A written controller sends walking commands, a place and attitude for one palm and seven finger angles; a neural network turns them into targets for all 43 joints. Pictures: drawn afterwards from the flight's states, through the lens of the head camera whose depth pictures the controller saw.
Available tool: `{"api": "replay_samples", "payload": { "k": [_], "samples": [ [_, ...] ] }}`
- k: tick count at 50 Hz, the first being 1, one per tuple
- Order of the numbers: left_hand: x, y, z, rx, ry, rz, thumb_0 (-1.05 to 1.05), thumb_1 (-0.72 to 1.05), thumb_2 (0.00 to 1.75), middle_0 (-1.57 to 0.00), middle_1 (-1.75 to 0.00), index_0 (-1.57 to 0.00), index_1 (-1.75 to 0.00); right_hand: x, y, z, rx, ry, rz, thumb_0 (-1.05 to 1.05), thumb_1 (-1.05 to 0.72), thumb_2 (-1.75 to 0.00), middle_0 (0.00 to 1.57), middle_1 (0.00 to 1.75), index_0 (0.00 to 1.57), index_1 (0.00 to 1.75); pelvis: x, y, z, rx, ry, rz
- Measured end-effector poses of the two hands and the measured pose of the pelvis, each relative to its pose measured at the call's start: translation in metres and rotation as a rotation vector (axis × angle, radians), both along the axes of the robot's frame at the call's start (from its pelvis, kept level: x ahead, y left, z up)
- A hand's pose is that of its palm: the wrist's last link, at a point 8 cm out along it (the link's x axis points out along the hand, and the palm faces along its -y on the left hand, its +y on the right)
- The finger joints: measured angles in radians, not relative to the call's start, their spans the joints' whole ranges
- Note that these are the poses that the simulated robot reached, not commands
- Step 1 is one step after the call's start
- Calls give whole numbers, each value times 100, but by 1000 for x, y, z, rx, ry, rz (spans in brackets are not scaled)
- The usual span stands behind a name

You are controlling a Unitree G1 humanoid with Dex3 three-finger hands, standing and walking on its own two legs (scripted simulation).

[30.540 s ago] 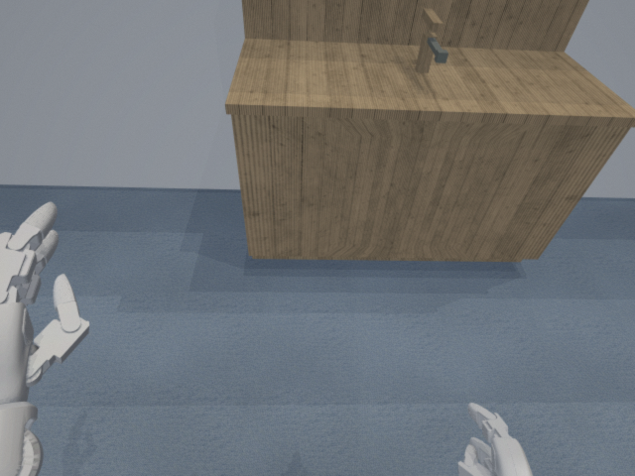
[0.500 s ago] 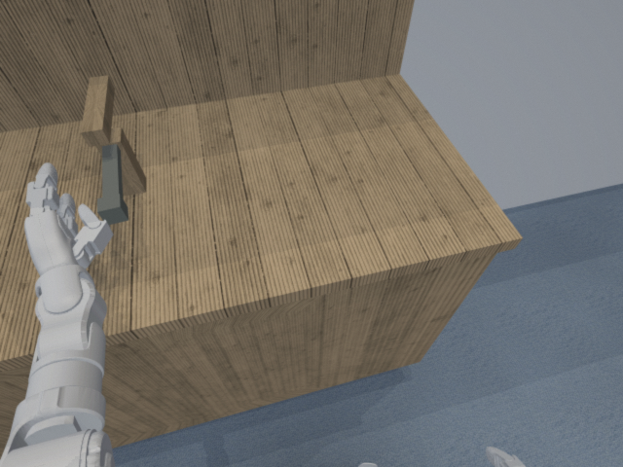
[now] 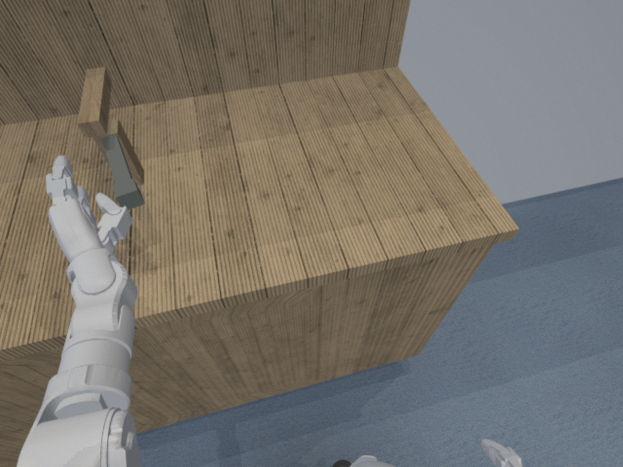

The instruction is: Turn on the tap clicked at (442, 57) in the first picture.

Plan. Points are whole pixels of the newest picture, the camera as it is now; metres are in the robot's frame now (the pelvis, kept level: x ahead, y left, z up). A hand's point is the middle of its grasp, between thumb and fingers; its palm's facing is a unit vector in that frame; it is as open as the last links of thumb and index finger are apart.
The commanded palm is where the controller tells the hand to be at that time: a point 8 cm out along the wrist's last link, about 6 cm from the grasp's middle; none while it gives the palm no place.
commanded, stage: push the lever round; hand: left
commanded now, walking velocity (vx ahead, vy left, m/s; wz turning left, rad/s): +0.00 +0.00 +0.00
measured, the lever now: (128, 195) +0.44 +0.26 +0.09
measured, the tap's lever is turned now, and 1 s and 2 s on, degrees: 13 45 73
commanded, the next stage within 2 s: none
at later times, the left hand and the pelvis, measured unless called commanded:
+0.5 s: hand (163, 196) +0.44 +0.21 +0.09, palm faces +0.66 -0.75 -0.06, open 7.8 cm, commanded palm +0.39 +0.23 +0.09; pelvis +0.01 +0.00 +0.00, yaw -1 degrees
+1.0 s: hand (197, 184) +0.47 +0.17 +0.09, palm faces +0.73 -0.67 -0.08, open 7.6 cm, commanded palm +0.42 +0.20 +0.09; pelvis +0.00 -0.02 -0.01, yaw +0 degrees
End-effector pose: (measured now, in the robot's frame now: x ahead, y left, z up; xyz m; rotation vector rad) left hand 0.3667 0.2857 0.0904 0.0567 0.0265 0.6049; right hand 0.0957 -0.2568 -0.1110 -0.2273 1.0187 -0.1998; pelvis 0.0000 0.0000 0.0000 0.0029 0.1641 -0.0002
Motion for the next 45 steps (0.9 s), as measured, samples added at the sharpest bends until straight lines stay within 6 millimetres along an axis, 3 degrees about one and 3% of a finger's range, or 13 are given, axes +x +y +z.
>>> {"api": "replay_samples", "payload": {
  "k": [16,25,35,45],
  "samples": [
    [29,-39,-3,-5,9,65,1,90,90,-15,-15,-15,-15,-11,7,-6,23,39,-25,1,-91,-90,21,30,20,30,9,4,-1,1,29,-13],
    [27,-49,0,3,-1,118,2,90,90,-15,-15,-15,-15,-16,4,-6,26,52,-36,1,-91,-90,21,30,20,30,12,2,0,0,26,-18],
    [26,-65,1,-9,12,165,2,93,91,-15,-15,-15,-15,-8,-1,-7,19,38,-13,1,-91,-90,21,30,20,30,7,-3,-1,5,25,-8],
    [36,-85,3,0,30,200,3,95,92,-15,-15,-15,-15,-8,-5,-13,30,40,4,0,-91,-90,21,30,20,30,2,-11,-4,12,42,0]
  ]
}}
